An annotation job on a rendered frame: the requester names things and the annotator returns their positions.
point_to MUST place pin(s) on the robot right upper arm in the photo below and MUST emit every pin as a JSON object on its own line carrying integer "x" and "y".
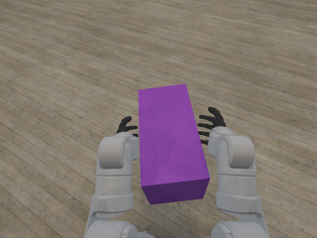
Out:
{"x": 238, "y": 229}

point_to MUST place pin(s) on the robot right hand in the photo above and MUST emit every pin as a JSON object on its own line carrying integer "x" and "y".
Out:
{"x": 218, "y": 121}

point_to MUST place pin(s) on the robot left hand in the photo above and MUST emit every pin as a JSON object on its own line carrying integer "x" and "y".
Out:
{"x": 124, "y": 128}

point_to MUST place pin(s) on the carton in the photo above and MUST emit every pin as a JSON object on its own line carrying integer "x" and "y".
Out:
{"x": 172, "y": 162}

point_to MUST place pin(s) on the robot right forearm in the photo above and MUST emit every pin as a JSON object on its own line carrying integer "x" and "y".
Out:
{"x": 237, "y": 193}

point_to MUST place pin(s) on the robot left forearm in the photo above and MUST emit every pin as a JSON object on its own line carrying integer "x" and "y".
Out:
{"x": 113, "y": 187}

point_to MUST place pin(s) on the robot left upper arm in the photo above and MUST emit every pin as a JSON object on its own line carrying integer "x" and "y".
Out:
{"x": 103, "y": 228}

